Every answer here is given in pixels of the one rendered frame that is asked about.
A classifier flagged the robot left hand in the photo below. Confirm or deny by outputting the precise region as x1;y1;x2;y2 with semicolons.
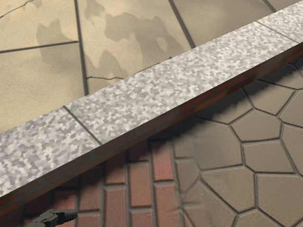
26;209;79;227

